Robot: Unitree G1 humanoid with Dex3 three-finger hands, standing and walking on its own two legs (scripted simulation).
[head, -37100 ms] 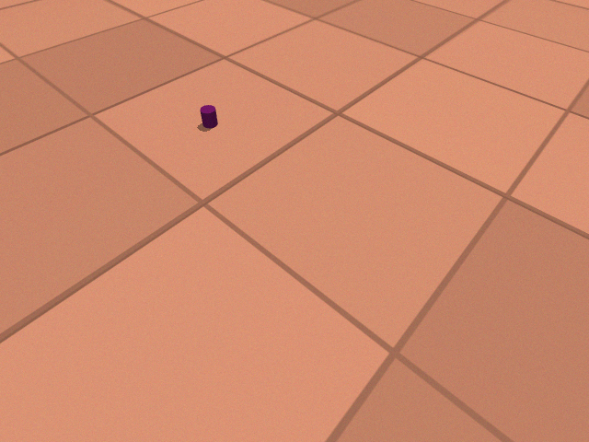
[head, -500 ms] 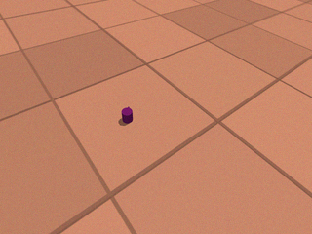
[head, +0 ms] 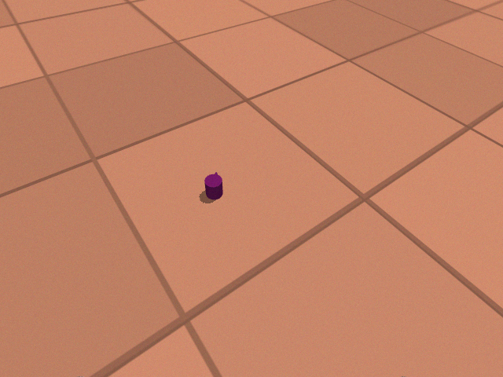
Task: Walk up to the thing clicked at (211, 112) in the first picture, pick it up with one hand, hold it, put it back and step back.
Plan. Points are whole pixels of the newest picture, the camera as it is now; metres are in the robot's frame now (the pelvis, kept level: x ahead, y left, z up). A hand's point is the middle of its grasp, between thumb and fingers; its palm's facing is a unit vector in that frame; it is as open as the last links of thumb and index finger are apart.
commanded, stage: step back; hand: left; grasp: from above
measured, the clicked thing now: (214, 184) +1.08 +0.20 -0.72
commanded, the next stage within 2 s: stand in 0.16 s
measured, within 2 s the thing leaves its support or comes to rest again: neither
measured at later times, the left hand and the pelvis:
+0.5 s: hand out of the picture +0.08 +0.24 -0.14, palm faces -0.02 -0.94 -0.33, open 7.4 cm; pelvis -0.01 +0.00 +0.01, yaw +0 degrees
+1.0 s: hand out of the picture +0.04 +0.25 -0.15, palm faces -0.03 -0.94 -0.34, open 7.4 cm; pelvis -0.01 -0.01 +0.01, yaw +0 degrees
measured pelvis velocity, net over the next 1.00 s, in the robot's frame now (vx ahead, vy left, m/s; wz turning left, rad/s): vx -0.01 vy -0.01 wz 0.01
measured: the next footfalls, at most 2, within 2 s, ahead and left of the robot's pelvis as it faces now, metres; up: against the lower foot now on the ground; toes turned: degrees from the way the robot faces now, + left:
none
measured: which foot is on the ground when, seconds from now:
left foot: down 0.00-1.00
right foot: down 0.00-1.00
